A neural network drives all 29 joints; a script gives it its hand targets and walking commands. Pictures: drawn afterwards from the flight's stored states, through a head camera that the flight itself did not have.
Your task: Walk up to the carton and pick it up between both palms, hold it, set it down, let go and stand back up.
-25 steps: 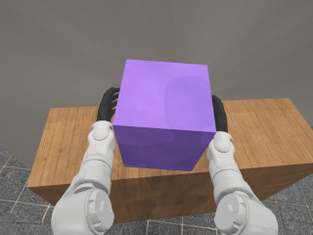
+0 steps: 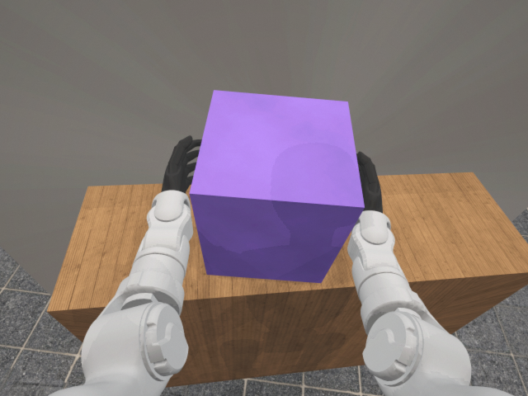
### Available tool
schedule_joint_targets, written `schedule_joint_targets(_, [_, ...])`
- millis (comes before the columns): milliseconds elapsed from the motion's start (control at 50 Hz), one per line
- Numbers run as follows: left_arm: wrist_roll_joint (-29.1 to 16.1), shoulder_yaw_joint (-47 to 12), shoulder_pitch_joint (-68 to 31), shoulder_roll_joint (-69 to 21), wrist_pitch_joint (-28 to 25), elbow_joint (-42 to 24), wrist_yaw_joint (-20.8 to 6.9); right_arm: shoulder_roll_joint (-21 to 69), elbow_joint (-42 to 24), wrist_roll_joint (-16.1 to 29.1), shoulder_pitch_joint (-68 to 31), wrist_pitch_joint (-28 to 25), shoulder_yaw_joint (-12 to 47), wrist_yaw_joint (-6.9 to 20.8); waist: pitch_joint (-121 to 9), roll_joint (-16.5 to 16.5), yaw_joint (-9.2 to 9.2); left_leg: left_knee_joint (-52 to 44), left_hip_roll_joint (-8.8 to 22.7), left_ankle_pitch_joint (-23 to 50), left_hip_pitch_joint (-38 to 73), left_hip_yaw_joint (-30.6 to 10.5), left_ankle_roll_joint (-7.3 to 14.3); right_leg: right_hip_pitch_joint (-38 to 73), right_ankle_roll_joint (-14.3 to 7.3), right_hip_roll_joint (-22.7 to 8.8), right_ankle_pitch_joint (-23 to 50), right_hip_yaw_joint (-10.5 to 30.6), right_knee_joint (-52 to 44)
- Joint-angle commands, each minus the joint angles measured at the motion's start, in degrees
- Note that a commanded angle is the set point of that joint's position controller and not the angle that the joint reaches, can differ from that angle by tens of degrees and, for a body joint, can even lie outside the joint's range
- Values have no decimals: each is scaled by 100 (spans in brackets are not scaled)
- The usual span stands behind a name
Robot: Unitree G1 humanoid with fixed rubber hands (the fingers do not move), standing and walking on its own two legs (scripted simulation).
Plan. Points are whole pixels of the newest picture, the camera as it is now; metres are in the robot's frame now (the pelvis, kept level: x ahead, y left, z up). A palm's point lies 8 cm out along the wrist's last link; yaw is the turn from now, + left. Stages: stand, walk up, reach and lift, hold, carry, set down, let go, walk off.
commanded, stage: reach and lift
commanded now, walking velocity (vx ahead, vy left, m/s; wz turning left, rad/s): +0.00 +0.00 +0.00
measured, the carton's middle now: (271, 194) +0.44 +0.00 +0.07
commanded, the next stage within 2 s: none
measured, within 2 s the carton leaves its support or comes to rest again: neither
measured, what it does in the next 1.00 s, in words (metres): stands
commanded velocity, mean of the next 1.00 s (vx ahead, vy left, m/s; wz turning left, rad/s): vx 0.00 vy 0.00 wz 0.00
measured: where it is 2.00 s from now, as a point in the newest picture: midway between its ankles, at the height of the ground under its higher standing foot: outside the picture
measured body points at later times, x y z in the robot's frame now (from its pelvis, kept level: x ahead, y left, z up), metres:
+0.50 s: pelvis +0.00 +0.00 +0.00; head -0.01 +0.02 +0.45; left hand +0.42 +0.15 +0.14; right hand +0.41 -0.15 +0.13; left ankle +0.01 +0.09 -0.75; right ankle +0.01 -0.09 -0.75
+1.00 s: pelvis -0.02 +0.01 +0.00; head -0.06 +0.04 +0.45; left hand +0.39 +0.16 +0.17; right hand +0.37 -0.15 +0.15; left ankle +0.01 +0.09 -0.75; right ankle +0.01 -0.09 -0.75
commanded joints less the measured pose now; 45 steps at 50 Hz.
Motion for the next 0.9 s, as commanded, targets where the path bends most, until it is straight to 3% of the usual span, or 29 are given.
schedule_joint_targets(0, [9,-1583,-4020,-2863,-132,-746,-506,2461,-512,-120,-4247,-436,2264,756,-3808,399,5,-3,186,1839,1152,282,-500,2592,333,-164,2418,-119,491])
schedule_joint_targets(120, [-328,-2034,-3903,-3012,224,-1109,-555,2412,-923,446,-4374,-210,2810,725,-3834,397,-67,154,192,2206,1425,196,-518,2686,342,-127,2761,-69,538])
schedule_joint_targets(200, [-482,-2247,-3835,-3043,536,-1485,-537,2402,-1165,868,-4414,56,3191,727,-3758,437,22,273,186,2491,1520,144,-537,2776,357,-97,2945,-47,569])
schedule_joint_targets(300, [-721,-2533,-3841,-3057,1043,-1980,-570,2497,-1638,1463,-4590,498,3643,648,-3522,386,-33,236,115,2210,1427,87,-435,3127,452,-146,3152,79,633])
schedule_joint_targets(440, [-889,-2727,-3961,-3133,1600,-2510,-676,2529,-2049,1941,-4743,1022,3890,534,-3253,359,-161,90,39,1710,1429,13,-359,3255,499,-207,2853,141,588])
schedule_joint_targets(580, [-760,-2603,-3667,-3051,2250,-2623,-862,2228,-2193,2178,-4765,1430,3777,440,-2371,346,-282,-43,42,1285,1741,4,-350,2907,478,-153,1906,24,332])
schedule_joint_targets(660, [-723,-2647,-3740,-3088,2454,-2744,-874,2157,-2069,2174,-4726,1590,3588,485,-2027,519,-394,-67,73,1074,1986,-12,-407,2495,396,-113,1203,-78,172])
schedule_joint_targets(800, [-922,-3110,-3860,-3363,2696,-3319,-730,2118,-2473,2358,-4964,1623,3703,551,-2438,717,-501,153,165,1568,2638,-148,-544,2053,311,3,872,-199,129])
schedule_joint_targets(880, [-987,-3174,-3893,-3367,2880,-3277,-664,2055,-2629,2446,-5252,1741,3781,571,-2303,671,-480,76,178,1169,2524,-210,-472,1899,290,9,450,-196,88])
